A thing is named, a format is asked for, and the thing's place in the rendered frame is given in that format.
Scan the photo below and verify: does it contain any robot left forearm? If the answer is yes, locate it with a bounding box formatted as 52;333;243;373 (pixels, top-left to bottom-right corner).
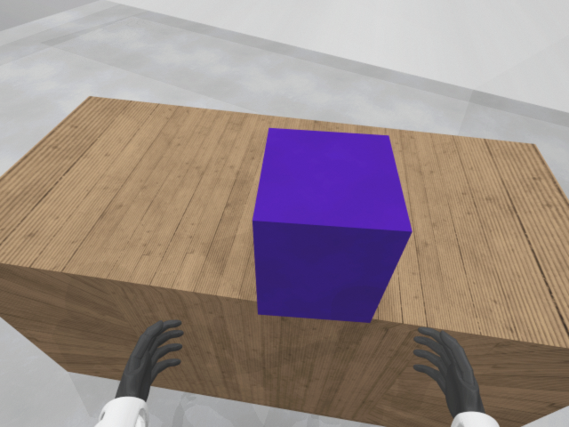
94;397;149;427

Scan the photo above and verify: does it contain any pedestal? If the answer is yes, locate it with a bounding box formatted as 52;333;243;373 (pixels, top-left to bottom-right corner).
0;96;569;427

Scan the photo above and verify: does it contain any left robot hand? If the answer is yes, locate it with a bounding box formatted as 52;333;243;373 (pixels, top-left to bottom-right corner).
115;319;184;402

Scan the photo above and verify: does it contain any carton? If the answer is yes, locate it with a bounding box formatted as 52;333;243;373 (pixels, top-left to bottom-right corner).
252;128;412;323

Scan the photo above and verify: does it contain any right robot hand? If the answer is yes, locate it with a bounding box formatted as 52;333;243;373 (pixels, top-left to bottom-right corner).
413;327;485;419

